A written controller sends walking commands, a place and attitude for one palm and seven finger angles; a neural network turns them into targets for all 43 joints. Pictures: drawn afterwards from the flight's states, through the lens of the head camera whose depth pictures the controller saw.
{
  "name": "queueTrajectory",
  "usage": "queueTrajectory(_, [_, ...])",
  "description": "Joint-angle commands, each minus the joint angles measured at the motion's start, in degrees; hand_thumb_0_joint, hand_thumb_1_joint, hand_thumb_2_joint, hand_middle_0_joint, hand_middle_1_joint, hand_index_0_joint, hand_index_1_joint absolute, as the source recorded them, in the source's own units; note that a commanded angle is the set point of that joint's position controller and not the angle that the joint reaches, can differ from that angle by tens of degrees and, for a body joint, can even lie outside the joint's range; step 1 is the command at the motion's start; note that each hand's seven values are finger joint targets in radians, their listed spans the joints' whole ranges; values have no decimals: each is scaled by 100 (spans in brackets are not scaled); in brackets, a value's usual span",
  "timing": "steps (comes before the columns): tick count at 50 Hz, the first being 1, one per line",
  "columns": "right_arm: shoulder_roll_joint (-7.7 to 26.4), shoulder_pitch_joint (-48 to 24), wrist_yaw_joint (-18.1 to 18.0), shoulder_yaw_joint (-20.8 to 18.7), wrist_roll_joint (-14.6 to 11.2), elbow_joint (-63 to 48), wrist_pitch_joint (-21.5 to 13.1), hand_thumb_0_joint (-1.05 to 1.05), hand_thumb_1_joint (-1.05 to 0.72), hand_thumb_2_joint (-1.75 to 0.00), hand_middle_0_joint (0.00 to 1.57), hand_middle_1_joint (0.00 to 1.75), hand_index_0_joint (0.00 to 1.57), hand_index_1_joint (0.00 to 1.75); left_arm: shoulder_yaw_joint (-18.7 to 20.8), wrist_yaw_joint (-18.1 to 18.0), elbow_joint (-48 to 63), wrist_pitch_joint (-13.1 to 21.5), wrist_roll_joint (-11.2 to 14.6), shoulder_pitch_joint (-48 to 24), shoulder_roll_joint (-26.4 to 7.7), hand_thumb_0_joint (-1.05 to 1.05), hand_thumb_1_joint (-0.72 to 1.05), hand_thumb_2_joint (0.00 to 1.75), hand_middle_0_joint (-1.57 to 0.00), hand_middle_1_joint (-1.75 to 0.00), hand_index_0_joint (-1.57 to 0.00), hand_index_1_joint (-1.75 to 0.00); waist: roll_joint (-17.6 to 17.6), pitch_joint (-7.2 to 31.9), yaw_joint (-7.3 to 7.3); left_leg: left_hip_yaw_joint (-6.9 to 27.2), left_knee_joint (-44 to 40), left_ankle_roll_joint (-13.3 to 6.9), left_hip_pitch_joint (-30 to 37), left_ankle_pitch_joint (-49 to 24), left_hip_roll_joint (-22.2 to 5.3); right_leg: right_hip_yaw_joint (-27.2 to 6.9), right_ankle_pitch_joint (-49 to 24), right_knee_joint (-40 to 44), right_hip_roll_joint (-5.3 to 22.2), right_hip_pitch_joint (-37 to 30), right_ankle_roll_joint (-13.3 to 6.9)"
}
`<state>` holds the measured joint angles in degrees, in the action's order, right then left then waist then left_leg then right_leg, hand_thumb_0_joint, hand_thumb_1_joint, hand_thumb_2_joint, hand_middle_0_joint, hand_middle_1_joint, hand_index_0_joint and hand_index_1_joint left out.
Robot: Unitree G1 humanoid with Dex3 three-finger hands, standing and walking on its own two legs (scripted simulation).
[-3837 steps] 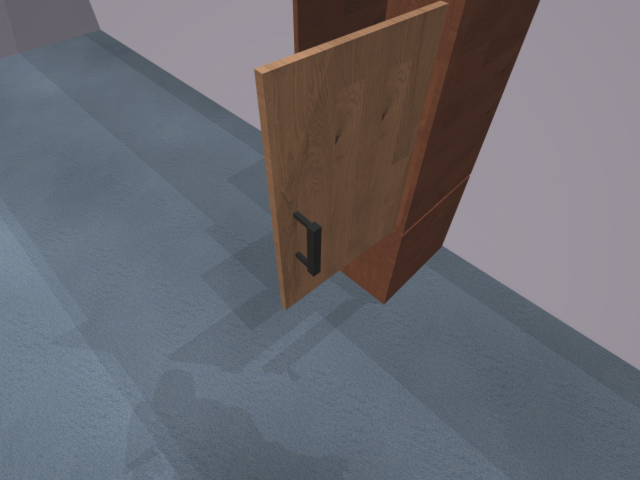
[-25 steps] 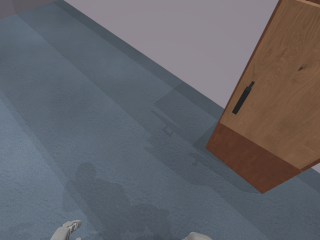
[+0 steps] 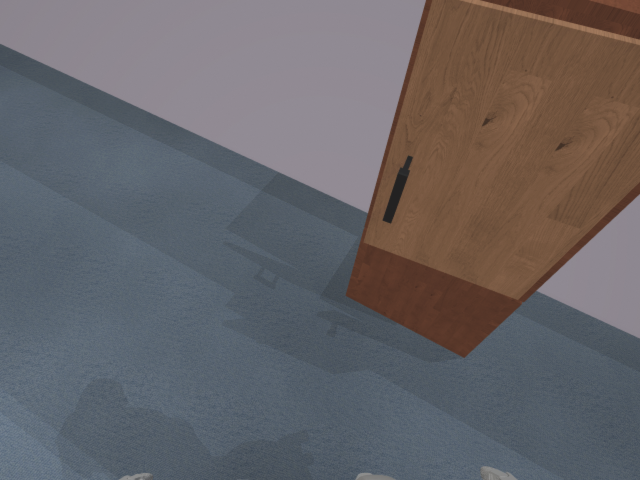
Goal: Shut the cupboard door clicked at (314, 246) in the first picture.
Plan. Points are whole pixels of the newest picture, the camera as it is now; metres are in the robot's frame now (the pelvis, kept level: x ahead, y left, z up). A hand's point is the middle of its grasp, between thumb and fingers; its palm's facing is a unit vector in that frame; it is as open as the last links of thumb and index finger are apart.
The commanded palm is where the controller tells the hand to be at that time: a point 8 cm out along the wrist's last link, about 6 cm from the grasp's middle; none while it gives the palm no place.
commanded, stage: turn to face it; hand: left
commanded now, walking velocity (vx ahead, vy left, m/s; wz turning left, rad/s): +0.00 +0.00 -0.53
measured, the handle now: (398, 190) +0.66 -0.12 -0.09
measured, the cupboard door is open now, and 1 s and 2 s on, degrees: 7 7 7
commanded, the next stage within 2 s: take the last steps up to it in 0.50 s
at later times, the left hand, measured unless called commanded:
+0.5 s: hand (222, 464) +0.15 +0.14 -0.15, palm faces -0.23 -0.94 -0.24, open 7.4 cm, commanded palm none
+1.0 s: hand (264, 422) +0.21 +0.09 -0.16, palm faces -0.38 -0.91 -0.19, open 7.4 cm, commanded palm none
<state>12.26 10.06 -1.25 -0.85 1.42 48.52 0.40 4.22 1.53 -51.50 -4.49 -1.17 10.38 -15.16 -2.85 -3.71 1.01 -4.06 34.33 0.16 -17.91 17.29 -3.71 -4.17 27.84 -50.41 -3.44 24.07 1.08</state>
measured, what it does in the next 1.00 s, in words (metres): steps on the spot, turning right: right foot, then left foot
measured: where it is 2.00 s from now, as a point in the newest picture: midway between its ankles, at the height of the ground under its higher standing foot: outside the picture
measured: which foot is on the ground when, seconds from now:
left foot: down 0.00-0.28, up 0.30-0.60, down 0.62-1.00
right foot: up 0.00-0.26, down 0.28-0.62, up 0.64-0.98, down 1.00-1.00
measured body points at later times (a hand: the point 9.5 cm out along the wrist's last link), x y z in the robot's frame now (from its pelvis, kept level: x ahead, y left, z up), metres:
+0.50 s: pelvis +0.02 -0.03 +0.01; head +0.05 -0.05 +0.45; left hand +0.17 +0.19 -0.13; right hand +0.01 -0.30 -0.14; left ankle +0.03 +0.11 -0.68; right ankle -0.01 -0.14 -0.73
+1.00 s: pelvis +0.06 -0.07 +0.00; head +0.09 -0.07 +0.45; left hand +0.23 +0.14 -0.15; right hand -0.06 -0.29 -0.15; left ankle +0.07 +0.09 -0.73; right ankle +0.03 -0.18 -0.74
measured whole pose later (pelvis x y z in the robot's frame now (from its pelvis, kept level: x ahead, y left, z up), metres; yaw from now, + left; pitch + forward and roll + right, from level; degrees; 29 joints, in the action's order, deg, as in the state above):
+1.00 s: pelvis +0.06 -0.07 +0.00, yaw -21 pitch +1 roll -1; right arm 11.6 20.8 -0.9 -2.3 1.7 59.2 0.1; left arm 3.5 3.3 -55.8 -1.2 -1.7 10.1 -13.4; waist 0.0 -2.2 -2.0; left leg -6.9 33.1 2.7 -11.4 22.1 -7.9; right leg 3.7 16.4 -29.3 1.1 15.1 -1.0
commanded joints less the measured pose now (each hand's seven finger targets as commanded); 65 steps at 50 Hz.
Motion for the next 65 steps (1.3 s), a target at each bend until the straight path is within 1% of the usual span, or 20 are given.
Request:
queueTrajectory(1, [1221, 184, -142, -281, 54, -365, -85, 0, -90, -90, 20, 30, 20, 30, 199, 81, 545, 166, 12, -214, -486, 0, 90, 90, -20, -30, -20, -30, 1282, 449, -75, 950, -1477, -743, 1040, -2649, -1639, 261, 43, -1638, 429, 928, 200])
queueTrajectory(8, [1309, 684, -68, -398, 36, -21, -10, 0, -90, -90, 20, 30, 20, 30, 54, 102, 592, 191, 20, -575, -243, 0, 90, 90, -20, -30, -20, -30, 1657, 646, -400, 96, -913, -637, 1369, -3477, -1556, 969, -173, 520, 298, -50, 83])
queueTrajectory(11, [1381, 406, -36, -437, 3, -14, 25, 0, -90, -90, 20, 30, 20, 30, 74, 76, 434, 242, 19, -79, -328, 0, 90, 90, -20, -30, -20, -30, 1538, 725, -79, -173, -418, -328, 918, -2743, -1477, 1082, -1326, 1937, 239, -1053, -41])
queueTrajectory(12, [1296, 353, -10, -443, -41, -45, 32, 0, -90, -90, 20, 30, 20, 30, 117, 46, 305, 283, -2, 295, -561, 0, 90, 90, -20, -30, -20, -30, 1086, 824, 92, -336, 154, -68, 376, -1981, -1253, 737, -2084, 2603, 482, -1849, -151])
queueTrajectory(14, [720, -18, 7, -283, -94, -370, 89, 0, -90, -90, 20, 30, 20, 30, 252, -108, 77, 378, 4, 900, -1466, 0, 90, 90, -20, -30, -20, -30, -1172, 860, 427, -299, 2435, 391, -1559, 2121, -81, -1758, -4746, 3039, 2681, -2573, -1293])
queueTrajectory(18, [778, 227, -14, -290, -56, 50, 146, 0, -90, -90, 20, 30, 20, 30, 133, -246, 301, 328, -3, -206, -843, 0, 90, 90, -20, -30, -20, -30, -769, 638, -138, 451, 3196, 387, -1483, 863, -294, -867, -3329, 3060, 1830, -1671, -1221])
queueTrajectory(26, [505, 372, -13, -204, -79, 186, 99, 0, -90, -90, 20, 30, 20, 30, 170, -229, 165, 335, -45, -65, -859, 0, 90, 90, -20, -30, -20, -30, -633, 574, -93, 118, 842, 356, -487, 608, 57, -970, -3285, 2944, 1637, -1405, -1219])
queueTrajectory(29, [562, 929, -58, -192, -75, 411, 4, 0, -90, -90, 20, 30, 20, 30, 137, -219, 132, 282, 31, -199, -679, 0, 90, 90, -20, -30, -20, -30, -251, 602, -357, 164, -961, 262, 833, -695, 56, -810, -2615, 2408, 1260, -729, -732])
queueTrajectory(31, [1270, 983, -99, -292, 42, 347, -56, 0, -90, -90, 20, 30, 20, 30, 43, -157, 193, 235, 85, 127, -127, 0, 90, 90, -20, -30, -20, -30, 1761, 581, -256, 2044, -1773, -560, 1086, -1019, -1667, 215, -375, 1097, 187, 53, -159])
queueTrajectory(33, [1367, 1085, -170, -309, 86, 386, -74, 0, -90, -90, 20, 30, 20, 30, 66, -105, 269, 190, -19, -244, -261, 0, 90, 90, -20, -30, -20, -30, 1806, 349, -417, 2649, -2198, -1011, 858, -505, -2157, 126, 540, -730, 258, 632, -100])
queueTrajectory(37, [1004, 815, -149, -236, 88, 353, -145, 0, -90, -90, 20, 30, 20, 30, 72, 75, 120, 249, -30, -219, -157, 0, 90, 90, -20, -30, -20, -30, 1245, 210, -252, 1274, -2085, -758, 1087, -681, -1515, 327, -300, -891, 475, 855, -22])
queueTrajectory(44, [1132, 1095, -83, -370, 88, 674, -154, 0, -90, -90, 20, 30, 20, 30, -22, 176, 92, 327, -27, -490, 28, 0, 90, 90, -20, -30, -20, -30, 1397, 249, -416, 752, -1919, -743, 1042, -418, -1523, 860, -417, 1091, 426, -60, -56])
queueTrajectory(47, [1091, 898, -49, -391, 45, 744, -123, 0, -90, -90, 20, 30, 20, 30, 36, 162, -229, 387, -35, 266, -93, 0, 90, 90, -20, -30, -20, -30, 1034, 383, -54, 367, -1191, -420, 304, 75, -1170, 1087, -1375, 2390, 205, -1587, -129])
queueTrajectory(49, [468, 741, 28, -233, -52, 554, -175, 0, -90, -90, 20, 30, 20, 30, 196, 23, -540, 525, -65, 1142, -872, 0, 90, 90, -20, -30, -20, -30, -868, 509, 348, -646, 743, 96, -1680, 1264, -101, -1070, -699, 3407, 1766, -3344, -824])
queueTrajectory(50, [470, 204, 29, -212, -39, 298, -161, 0, -90, -90, 20, 30, 20, 30, 239, -38, -612, 504, -12, 1459, -1127, 0, 90, 90, -20, -30, -20, -30, -1079, 344, 594, -261, 1991, 89, -2074, 2156, 50, -2005, -564, 3929, 2512, -2955, -1394])
queueTrajectory(52, [584, 194, 0, -275, -24, 434, -151, 0, -90, -90, 20, 30, 20, 30, 143, -136, -627, 563, -4, 1005, -756, 0, 90, 90, -20, -30, -20, -30, -1204, 21, 279, 270, 2905, 75, -2290, 1460, -198, -1962, -820, 3982, 2360, -2396, -1647])
queueTrajectory(56, [227, 614, 113, -195, 17, 669, -111, 0, -90, -90, 20, 30, 20, 30, -11, -191, -515, 645, -40, 332, -338, 0, 90, 90, -20, -30, -20, -30, -390, 9, -243, 5, 1895, 153, -1077, 663, -229, -211, -2251, 3683, 1734, -1358, -1289])
queueTrajectory(62, [239, 1266, 70, -130, 17, 944, -272, 0, -90, -90, 20, 30, 20, 30, -17, -199, -783, 632, 63, 392, -233, 0, 90, 90, -20, -30, -20, -30, -110, 359, -475, -235, -729, 111, 787, -963, 69, 206, -2333, 2657, 1245, -1271, -855])
queueTrajectory(64, [1087, 1942, -14, -299, 103, 1069, -324, 0, -90, -90, 20, 30, 20, 30, -115, -172, -696, 594, 93, 759, 227, 0, 90, 90, -20, -30, -20, -30, 1980, 707, -597, 2100, -1436, -742, 2153, -1960, -1734, 949, -268, 564, 304, 212, -325])
queueTrajectory(65, [1105, 1938, -109, -295, 85, 1059, -249, 0, -90, -90, 20, 30, 20, 30, -139, -204, -558, 543, 40, 480, 99, 0, 90, 90, -20, -30, -20, -30, 1928, 568, -664, 2555, -1739, -1093, 1942, -2555, -2145, 648, 798, -325, 252, 517, -240])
